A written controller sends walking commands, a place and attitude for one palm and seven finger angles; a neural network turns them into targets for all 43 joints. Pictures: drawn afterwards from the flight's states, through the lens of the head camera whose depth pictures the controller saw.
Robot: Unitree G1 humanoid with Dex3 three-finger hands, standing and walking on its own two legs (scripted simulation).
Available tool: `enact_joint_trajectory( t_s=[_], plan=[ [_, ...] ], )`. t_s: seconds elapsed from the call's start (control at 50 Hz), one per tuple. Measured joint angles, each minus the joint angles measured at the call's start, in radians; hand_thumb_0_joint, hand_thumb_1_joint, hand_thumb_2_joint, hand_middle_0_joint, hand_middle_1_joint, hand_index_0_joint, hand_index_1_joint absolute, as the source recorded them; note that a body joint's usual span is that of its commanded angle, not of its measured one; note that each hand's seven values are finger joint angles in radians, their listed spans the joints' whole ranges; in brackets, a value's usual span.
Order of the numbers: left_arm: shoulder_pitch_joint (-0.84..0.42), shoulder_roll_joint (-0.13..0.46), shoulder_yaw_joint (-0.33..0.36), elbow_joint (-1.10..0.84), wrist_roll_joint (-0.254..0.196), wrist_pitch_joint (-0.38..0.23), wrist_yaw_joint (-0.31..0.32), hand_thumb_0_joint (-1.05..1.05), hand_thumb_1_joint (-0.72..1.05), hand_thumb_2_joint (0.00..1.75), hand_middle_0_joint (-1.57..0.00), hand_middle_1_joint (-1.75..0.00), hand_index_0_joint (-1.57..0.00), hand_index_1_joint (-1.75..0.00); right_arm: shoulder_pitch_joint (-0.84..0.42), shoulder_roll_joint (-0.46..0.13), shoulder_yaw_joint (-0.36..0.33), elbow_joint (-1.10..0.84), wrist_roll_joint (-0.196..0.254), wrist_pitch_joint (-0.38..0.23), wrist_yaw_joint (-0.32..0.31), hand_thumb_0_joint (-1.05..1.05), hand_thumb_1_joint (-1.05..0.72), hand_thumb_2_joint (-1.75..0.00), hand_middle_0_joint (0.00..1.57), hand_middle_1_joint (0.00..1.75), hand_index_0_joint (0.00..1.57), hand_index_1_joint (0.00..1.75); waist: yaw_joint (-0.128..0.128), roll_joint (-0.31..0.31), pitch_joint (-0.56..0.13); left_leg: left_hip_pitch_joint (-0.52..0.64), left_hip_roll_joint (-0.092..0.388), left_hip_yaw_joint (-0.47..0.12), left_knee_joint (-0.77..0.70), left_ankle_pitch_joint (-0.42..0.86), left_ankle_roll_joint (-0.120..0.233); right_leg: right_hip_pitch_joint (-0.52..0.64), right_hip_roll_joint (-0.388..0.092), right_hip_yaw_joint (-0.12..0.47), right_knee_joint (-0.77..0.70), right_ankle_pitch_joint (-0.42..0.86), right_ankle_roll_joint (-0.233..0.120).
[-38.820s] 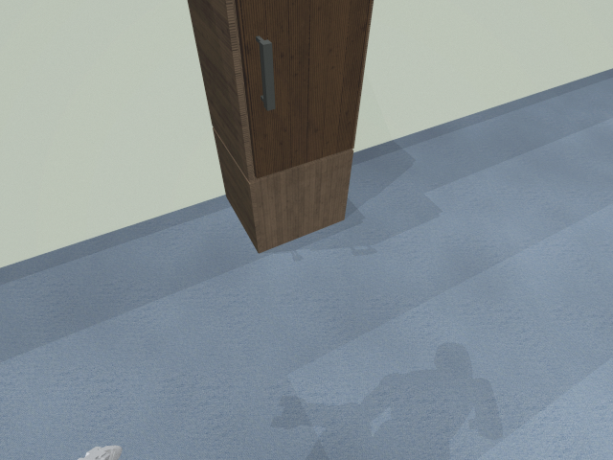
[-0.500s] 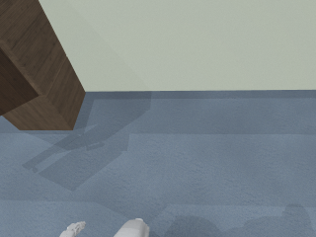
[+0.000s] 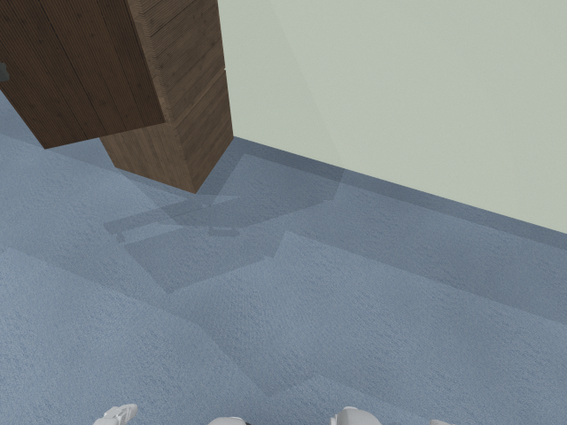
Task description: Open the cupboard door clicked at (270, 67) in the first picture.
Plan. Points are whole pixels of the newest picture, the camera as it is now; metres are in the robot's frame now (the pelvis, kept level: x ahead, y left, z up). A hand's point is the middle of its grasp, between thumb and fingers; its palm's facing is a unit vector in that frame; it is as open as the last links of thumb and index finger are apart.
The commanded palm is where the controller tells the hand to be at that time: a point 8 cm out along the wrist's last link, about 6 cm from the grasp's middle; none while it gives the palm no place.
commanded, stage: turn to face it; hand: left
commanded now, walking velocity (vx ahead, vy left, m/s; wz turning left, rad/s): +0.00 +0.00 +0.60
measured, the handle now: out of the picture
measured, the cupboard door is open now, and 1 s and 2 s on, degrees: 43 43 43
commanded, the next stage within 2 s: take the last steps up to it in 0.54 s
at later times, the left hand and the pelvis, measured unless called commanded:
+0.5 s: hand out of the picture -0.02 +0.18 -0.19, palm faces +0.32 -0.92 -0.21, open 7.3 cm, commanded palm none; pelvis +0.01 -0.02 -0.01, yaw +16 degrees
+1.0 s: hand out of the picture -0.04 +0.14 -0.16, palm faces +0.50 -0.85 -0.20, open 7.4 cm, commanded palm none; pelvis +0.04 -0.02 +0.01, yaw +27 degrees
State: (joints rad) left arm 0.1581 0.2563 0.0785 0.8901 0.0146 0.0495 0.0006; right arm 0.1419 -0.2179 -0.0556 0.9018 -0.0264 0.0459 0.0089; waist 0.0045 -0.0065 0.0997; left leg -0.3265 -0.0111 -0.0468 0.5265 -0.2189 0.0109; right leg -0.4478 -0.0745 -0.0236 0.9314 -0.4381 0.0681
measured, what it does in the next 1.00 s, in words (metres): steps on the spot, turning left: right foot, then left foot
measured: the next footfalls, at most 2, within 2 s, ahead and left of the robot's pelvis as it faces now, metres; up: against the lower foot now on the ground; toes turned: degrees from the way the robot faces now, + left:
right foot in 0.10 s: +0.05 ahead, -0.15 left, +0.00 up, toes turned +1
left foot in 0.46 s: +0.03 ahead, +0.10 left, +0.00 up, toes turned +19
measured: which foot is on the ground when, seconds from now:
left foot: down 0.00-0.10, up 0.12-0.44, down 0.46-0.78, up 0.80-1.00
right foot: up 0.00-0.08, down 0.10-0.46, up 0.48-0.76, down 0.78-1.00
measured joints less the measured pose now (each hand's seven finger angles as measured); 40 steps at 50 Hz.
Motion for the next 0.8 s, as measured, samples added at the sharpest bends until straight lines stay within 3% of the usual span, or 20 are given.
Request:
enact_joint_trajectory(
  t_s=[0.08, 0.12, 0.16, 0.2, 0.24, 0.28, 0.38, 0.44, 0.46, 0.52, 0.6, 0.66, 0.74, 0.78, 0.8],
  plan=[
    [-0.011, -0.007, -0.007, -0.019, -0.004, -0.015, 0.001, 0.01, 0.91, 0.89, -0.20, -0.30, -0.20, -0.30, 0.018, -0.004, -0.010, 0.007, 0.002, 0.012, 0.002, 0.01, -0.90, -0.89, 0.20, 0.29, 0.20, 0.30, -0.015, 0.028, -0.009, -0.026, -0.008, -0.052, 0.026, -0.004, -0.025, 0.100, 0.035, -0.008, -0.227, 0.057, -0.010],
    [-0.004, -0.009, -0.010, -0.031, 0.001, -0.034, 0.005, 0.01, 0.91, 0.89, -0.20, -0.30, -0.20, -0.30, 0.027, -0.008, -0.018, 0.008, 0.009, 0.021, 0.004, 0.01, -0.90, -0.89, 0.20, 0.29, 0.20, 0.30, -0.012, 0.027, -0.018, -0.063, -0.025, -0.063, 0.094, -0.065, -0.034, 0.149, 0.033, -0.012, -0.346, 0.135, -0.034],
    [-0.003, -0.030, -0.021, -0.030, 0.006, -0.041, 0.010, 0.01, 0.91, 0.89, -0.20, -0.30, -0.20, -0.30, 0.024, -0.023, -0.029, 0.018, 0.009, 0.031, 0.006, 0.01, -0.91, -0.89, 0.20, 0.29, 0.20, 0.30, -0.019, 0.048, -0.006, -0.124, -0.032, -0.051, 0.291, -0.212, -0.035, 0.155, 0.026, -0.044, -0.318, 0.119, -0.062],
    [0.011, -0.049, -0.030, -0.027, 0.004, -0.041, 0.015, 0.01, 0.91, 0.89, -0.20, -0.30, -0.20, -0.30, 0.018, -0.033, -0.035, 0.029, 0.008, 0.040, 0.010, 0.01, -0.91, -0.89, 0.20, 0.29, 0.20, 0.30, -0.022, 0.051, -0.002, -0.176, -0.028, -0.015, 0.495, -0.237, -0.042, 0.180, 0.012, -0.068, -0.333, 0.104, -0.072],
    [0.025, -0.062, -0.034, -0.019, 0.004, -0.040, 0.018, 0.01, 0.91, 0.89, -0.20, -0.30, -0.20, -0.30, 0.014, -0.033, -0.035, 0.034, 0.009, 0.043, 0.014, 0.01, -0.91, -0.89, 0.20, 0.29, 0.20, 0.30, -0.027, 0.039, 0.002, -0.189, -0.010, 0.023, 0.579, -0.227, -0.055, 0.208, -0.003, -0.088, -0.365, 0.110, -0.072],
    [0.037, -0.070, -0.038, -0.011, 0.005, -0.043, 0.019, 0.01, 0.91, 0.89, -0.20, -0.30, -0.20, -0.30, 0.009, -0.028, -0.030, 0.036, 0.012, 0.042, 0.016, 0.01, -0.91, -0.89, 0.20, 0.29, 0.19, 0.30, -0.027, 0.017, 0.006, -0.168, 0.006, 0.055, 0.542, -0.231, -0.065, 0.231, -0.021, -0.107, -0.391, 0.119, -0.071],
    [0.064, -0.076, -0.042, 0.010, 0.010, -0.052, 0.013, 0.01, 0.91, 0.89, -0.20, -0.30, -0.21, -0.30, -0.022, -0.013, -0.014, 0.040, 0.018, 0.034, 0.017, 0.01, -0.91, -0.89, 0.20, 0.29, 0.19, 0.30, -0.006, -0.024, 0.019, -0.065, 0.018, 0.101, 0.293, -0.234, -0.059, 0.250, -0.054, -0.156, -0.390, 0.108, -0.059],
    [0.087, -0.063, -0.033, 0.031, 0.004, -0.048, 0.009, 0.01, 0.91, 0.89, -0.20, -0.30, -0.21, -0.30, -0.037, -0.008, -0.002, 0.031, 0.017, 0.015, 0.016, 0.01, -0.91, -0.89, 0.20, 0.29, 0.19, 0.30, 0.003, -0.036, 0.014, 0.027, 0.016, 0.120, 0.079, -0.103, -0.040, 0.232, -0.068, -0.183, -0.326, 0.069, -0.042],
    [0.094, -0.057, -0.030, 0.037, -0.001, -0.042, 0.007, 0.01, 0.91, 0.89, -0.20, -0.30, -0.21, -0.30, -0.040, -0.008, -0.001, 0.027, 0.014, 0.003, 0.015, 0.01, -0.91, -0.89, 0.20, 0.29, 0.19, 0.30, 0.004, -0.036, 0.008, 0.035, 0.017, 0.115, 0.049, -0.032, -0.008, 0.206, -0.072, -0.184, -0.273, 0.051, -0.033],
    [0.080, -0.030, -0.022, 0.068, -0.003, -0.005, 0.014, 0.01, 0.91, 0.89, -0.20, -0.30, -0.21, -0.30, -0.052, 0.010, 0.009, 0.020, 0.006, -0.012, 0.002, 0.01, -0.91, -0.89, 0.20, 0.29, 0.19, 0.30, 0.019, -0.054, 0.016, 0.021, 0.009, 0.110, 0.093, -0.075, 0.023, 0.110, -0.053, -0.088, -0.044, -0.102, -0.018],
    [0.054, -0.015, -0.012, 0.088, -0.004, 0.009, 0.009, 0.01, 0.91, 0.89, -0.20, -0.30, -0.20, -0.30, -0.040, 0.026, 0.021, 0.021, 0.002, -0.018, -0.017, 0.01, -0.91, -0.89, 0.20, 0.29, 0.20, 0.30, 0.022, -0.034, 0.008, 0.041, 0.013, 0.079, 0.033, -0.051, 0.013, 0.035, -0.017, -0.030, 0.083, -0.066, -0.014],
    [0.043, -0.017, -0.012, 0.081, -0.004, 0.003, 0.004, 0.01, 0.91, 0.89, -0.20, -0.30, -0.20, -0.30, -0.027, 0.031, 0.025, 0.033, 0.001, -0.015, -0.018, 0.01, -0.91, -0.89, 0.20, 0.29, 0.20, 0.30, 0.021, -0.012, -0.002, 0.053, 0.017, 0.057, -0.008, -0.022, 0.010, 0.044, -0.004, -0.025, 0.011, -0.040, -0.016],
    [0.042, -0.030, -0.017, 0.071, -0.001, -0.017, -0.004, 0.01, 0.91, 0.89, -0.20, -0.30, -0.20, -0.30, 0.001, 0.031, 0.022, 0.050, 0.001, -0.005, -0.013, 0.01, -0.90, -0.89, 0.20, 0.29, 0.20, 0.30, 0.014, 0.018, -0.023, 0.042, 0.019, 0.029, -0.001, -0.022, -0.004, 0.131, 0.021, -0.040, -0.198, 0.006, -0.026],
    [0.061, -0.030, -0.018, 0.058, 0.006, -0.041, -0.009, 0.01, 0.91, 0.89, -0.20, -0.30, -0.20, -0.30, 0.028, 0.032, 0.015, 0.054, 0.007, 0.002, -0.007, 0.01, -0.90, -0.89, 0.20, 0.29, 0.20, 0.30, 0.015, 0.008, -0.047, 0.001, -0.001, 0.027, 0.077, -0.098, -0.005, 0.197, 0.015, -0.037, -0.357, 0.026, -0.046],
    [0.064, -0.040, -0.018, 0.058, 0.009, -0.050, -0.007, 0.01, 0.91, 0.89, -0.20, -0.30, -0.20, -0.30, 0.035, 0.025, 0.010, 0.059, 0.008, 0.007, -0.003, 0.01, -0.90, -0.89, 0.20, 0.29, 0.20, 0.30, 0.019, 0.016, -0.045, -0.030, -0.006, 0.022, 0.164, -0.178, -0.007, 0.194, 0.012, -0.041, -0.355, 0.087, -0.056]
  ],
)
